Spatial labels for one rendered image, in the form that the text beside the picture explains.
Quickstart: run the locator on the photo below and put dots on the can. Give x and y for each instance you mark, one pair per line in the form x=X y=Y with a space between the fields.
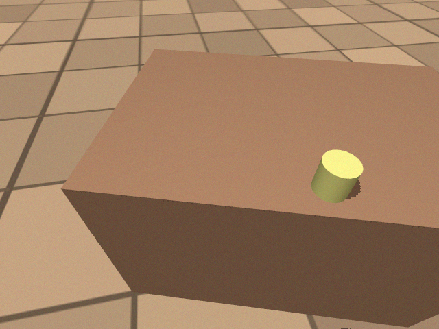
x=336 y=175

